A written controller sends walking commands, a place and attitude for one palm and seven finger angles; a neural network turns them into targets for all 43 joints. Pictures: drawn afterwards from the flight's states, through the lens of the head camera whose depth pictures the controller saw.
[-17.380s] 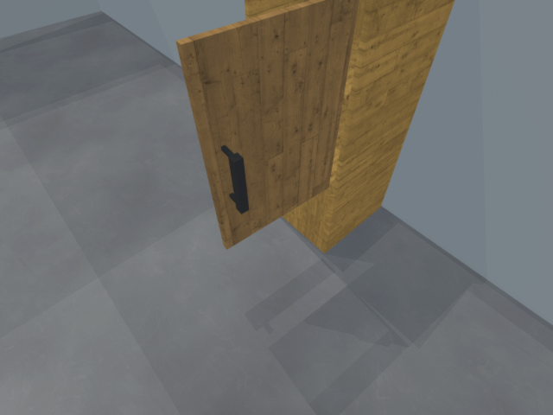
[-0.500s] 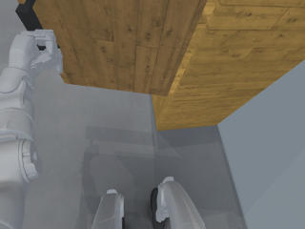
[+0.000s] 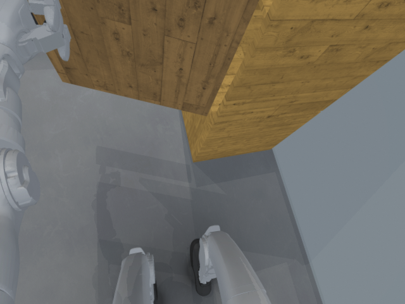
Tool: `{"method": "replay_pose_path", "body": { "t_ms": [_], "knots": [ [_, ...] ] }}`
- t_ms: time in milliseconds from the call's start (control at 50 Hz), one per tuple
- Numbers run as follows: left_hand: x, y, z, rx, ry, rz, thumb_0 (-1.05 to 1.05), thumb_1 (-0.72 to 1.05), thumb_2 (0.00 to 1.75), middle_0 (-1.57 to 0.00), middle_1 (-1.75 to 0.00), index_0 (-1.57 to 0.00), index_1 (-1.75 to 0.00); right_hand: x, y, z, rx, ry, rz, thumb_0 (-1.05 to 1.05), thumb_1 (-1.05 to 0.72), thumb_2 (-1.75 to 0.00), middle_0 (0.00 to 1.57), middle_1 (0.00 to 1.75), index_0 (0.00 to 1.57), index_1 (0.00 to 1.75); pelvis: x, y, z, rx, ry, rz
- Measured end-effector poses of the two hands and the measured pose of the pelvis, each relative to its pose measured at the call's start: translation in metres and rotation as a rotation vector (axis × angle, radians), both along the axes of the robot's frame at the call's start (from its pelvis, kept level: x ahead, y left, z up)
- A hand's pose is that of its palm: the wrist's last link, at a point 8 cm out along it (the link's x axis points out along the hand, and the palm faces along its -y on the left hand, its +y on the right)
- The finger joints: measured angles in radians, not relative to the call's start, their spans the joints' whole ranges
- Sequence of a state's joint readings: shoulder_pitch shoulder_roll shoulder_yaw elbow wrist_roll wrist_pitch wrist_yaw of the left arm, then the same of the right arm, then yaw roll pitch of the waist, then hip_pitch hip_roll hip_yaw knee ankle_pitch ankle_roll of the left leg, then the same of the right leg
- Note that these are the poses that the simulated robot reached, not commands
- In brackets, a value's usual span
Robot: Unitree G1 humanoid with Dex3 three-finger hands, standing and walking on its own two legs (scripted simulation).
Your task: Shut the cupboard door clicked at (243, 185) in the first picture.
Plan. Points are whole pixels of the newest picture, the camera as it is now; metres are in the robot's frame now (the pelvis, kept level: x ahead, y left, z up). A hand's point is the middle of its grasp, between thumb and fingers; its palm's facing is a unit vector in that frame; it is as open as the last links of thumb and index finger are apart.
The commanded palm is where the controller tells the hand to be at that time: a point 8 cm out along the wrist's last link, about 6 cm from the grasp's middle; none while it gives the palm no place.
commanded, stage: push the door shut along its arc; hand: left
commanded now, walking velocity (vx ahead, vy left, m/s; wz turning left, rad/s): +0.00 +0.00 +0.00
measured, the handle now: out of the picture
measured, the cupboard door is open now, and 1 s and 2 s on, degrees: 68 64 64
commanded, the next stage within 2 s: pull the fist back off the door in 0.24 s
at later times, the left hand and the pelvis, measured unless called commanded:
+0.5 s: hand (81, 14) +0.62 +0.14 +0.06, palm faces +0.03 -1.00 +0.06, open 2.9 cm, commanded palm +0.59 +0.15 +0.07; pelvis +0.01 -0.01 +0.00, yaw -2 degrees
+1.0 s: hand (75, 61) +0.53 +0.15 +0.06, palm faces +0.02 -1.00 -0.02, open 3.1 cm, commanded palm +0.50 +0.18 +0.07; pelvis +0.01 -0.02 +0.02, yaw +0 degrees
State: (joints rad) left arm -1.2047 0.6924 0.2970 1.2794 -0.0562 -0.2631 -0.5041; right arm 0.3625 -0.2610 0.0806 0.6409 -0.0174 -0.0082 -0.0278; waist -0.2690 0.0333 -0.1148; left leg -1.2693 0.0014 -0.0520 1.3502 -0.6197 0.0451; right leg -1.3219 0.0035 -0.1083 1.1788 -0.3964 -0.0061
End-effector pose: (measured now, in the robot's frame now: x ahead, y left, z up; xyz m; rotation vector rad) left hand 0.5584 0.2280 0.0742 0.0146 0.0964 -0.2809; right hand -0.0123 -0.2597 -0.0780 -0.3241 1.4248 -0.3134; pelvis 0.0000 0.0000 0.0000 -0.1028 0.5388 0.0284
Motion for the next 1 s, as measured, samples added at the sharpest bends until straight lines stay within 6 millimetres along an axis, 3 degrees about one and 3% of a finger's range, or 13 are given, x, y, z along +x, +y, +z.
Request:
{"method": "replay_pose_path", "body": {
  "t_ms": [280, 360, 420, 480, 540, 680, 840, 1000],
  "knots": [
    [0.044, -0.043, -0.005, -0.008, 0.009, -0.075, 0.01, 0.9, 0.9, -1.3, -1.5, -1.3, -1.5, -0.015, 0.006, -0.001, -0.015, 0.033, -0.069, 0.01, -0.9, -0.9, 0.2, 0.3, 0.21, 0.3, 0.009, 0.0, -0.008, -0.005, 0.046, -0.023],
    [0.05, -0.044, -0.005, 0.011, 0.0, -0.071, 0.01, 0.87, 0.91, -1.3, -1.5, -1.3, -1.5, -0.02, 0.008, -0.003, -0.002, 0.048, -0.089, 0.01, -0.9, -0.9, 0.2, 0.3, 0.21, 0.3, 0.011, -0.002, -0.009, 0.0, 0.053, -0.032],
    [0.052, -0.038, -0.009, -0.064, 0.011, 0.084, 0.01, 0.81, 0.88, -1.3, -1.5, -1.3, -1.5, -0.022, 0.013, -0.004, 0.038, 0.065, -0.078, 0.01, -0.9, -0.9, 0.2, 0.3, 0.21, 0.3, 0.013, -0.003, -0.008, 0.0, 0.062, -0.034],
    [0.045, -0.031, -0.015, -0.091, 0.01, 0.274, 0.01, 0.78, 0.87, -1.3, -1.5, -1.3, -1.5, -0.021, 0.019, -0.004, 0.099, 0.077, -0.059, 0.01, -0.91, -0.9, 0.2, 0.3, 0.2, 0.3, 0.014, -0.006, -0.003, 0.007, 0.06, -0.037],
    [0.033, -0.036, -0.016, 0.003, -0.034, 0.35, 0.01, 0.81, 0.88, -1.3, -1.5, -1.29, -1.5, -0.017, 0.022, -0.003, 0.155, 0.076, -0.047, 0.01, -0.91, -0.9, 0.2, 0.3, 0.21, 0.3, 0.016, -0.009, 0.002, 0.016, 0.053, -0.037],
    [0.008, -0.05, -0.011, 0.019, -0.011, 0.313, 0.01, 0.87, 0.89, -1.3, -1.5, -1.3, -1.5, -0.005, 0.011, 0.004, 0.169, 0.041, -0.05, 0.01, -0.9, -0.9, 0.2, 0.3, 0.21, 0.3, 0.018, -0.017, 0.017, 0.032, -0.003, -0.03],
    [-0.015, -0.037, 0.011, 0.031, -0.063, 0.327, 0.01, 0.89, 0.9, -1.3, -1.5, -1.3, -1.5, 0.013, -0.015, 0.013, 0.11, -0.04, -0.007, 0.01, -0.91, -0.9, 0.2, 0.3, 0.2, 0.3, 0.015, -0.022, 0.024, 0.045, -0.049, -0.028],
    [-0.055, -0.024, -0.012, 0.013, -0.037, 0.304, 0.01, 0.9, 0.9, -1.3, -1.5, -1.3, -1.5, 0.028, -0.026, 0.012, 0.085, -0.063, 0.036, 0.01, -0.91, -0.9, 0.2, 0.3, 0.2, 0.3, 0.008, -0.02, 0.024, 0.054, -0.069, -0.021]
  ]
}}
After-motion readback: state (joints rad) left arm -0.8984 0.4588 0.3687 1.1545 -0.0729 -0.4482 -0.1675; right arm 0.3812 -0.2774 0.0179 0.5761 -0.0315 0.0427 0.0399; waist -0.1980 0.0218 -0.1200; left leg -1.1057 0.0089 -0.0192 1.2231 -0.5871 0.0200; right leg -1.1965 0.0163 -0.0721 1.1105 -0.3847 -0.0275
